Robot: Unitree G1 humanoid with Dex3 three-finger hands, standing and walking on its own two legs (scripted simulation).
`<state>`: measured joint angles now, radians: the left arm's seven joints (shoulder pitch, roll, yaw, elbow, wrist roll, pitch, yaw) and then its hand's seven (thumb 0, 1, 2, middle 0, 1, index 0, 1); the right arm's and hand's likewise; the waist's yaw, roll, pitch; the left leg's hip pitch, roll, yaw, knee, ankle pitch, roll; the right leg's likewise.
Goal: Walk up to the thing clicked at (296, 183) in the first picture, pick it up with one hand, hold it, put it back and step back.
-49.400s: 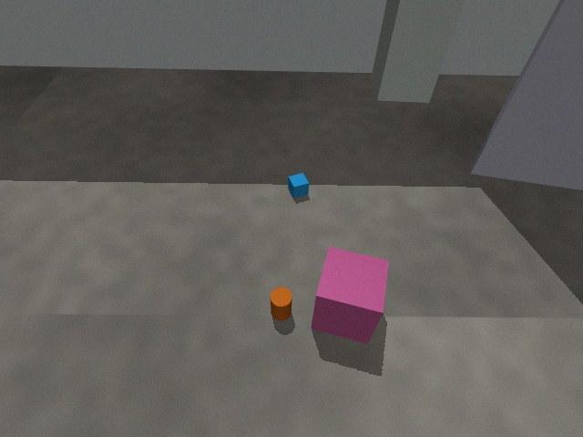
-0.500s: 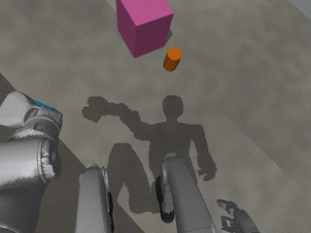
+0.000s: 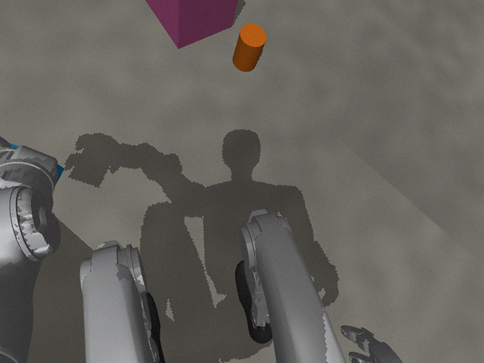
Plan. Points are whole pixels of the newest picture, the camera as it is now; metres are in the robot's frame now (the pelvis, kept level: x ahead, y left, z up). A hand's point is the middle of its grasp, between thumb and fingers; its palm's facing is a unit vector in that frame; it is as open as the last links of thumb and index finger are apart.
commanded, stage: crouch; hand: left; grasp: from above
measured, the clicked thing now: (22, 174) +0.46 +0.29 -0.17
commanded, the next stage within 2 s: lower in 0.72 s
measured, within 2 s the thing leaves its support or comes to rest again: neither
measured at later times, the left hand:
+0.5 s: hand (28, 177) +0.46 +0.29 -0.20, palm faces -0.16 -0.41 -0.90, open 10.4 cm
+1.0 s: hand (30, 181) +0.47 +0.30 -0.23, palm faces -0.18 -0.39 -0.90, open 10.4 cm
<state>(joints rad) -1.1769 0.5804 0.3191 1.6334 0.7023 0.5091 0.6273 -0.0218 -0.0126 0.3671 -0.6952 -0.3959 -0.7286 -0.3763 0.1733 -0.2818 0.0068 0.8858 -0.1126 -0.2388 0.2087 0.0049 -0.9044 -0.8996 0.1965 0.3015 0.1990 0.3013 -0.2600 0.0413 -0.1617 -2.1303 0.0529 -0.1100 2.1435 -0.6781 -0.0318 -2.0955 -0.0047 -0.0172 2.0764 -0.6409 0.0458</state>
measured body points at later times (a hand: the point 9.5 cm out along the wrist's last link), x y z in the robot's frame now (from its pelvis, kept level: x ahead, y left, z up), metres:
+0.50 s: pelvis +0.00 +0.00 -0.06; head +0.24 +0.02 +0.31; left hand +0.47 +0.31 -0.15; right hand +0.01 -0.27 -0.18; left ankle +0.07 +0.14 -0.38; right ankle +0.10 -0.14 -0.38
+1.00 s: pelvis +0.00 +0.00 -0.08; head +0.25 +0.04 +0.29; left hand +0.47 +0.32 -0.18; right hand -0.01 -0.27 -0.18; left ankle +0.07 +0.14 -0.38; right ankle +0.10 -0.14 -0.38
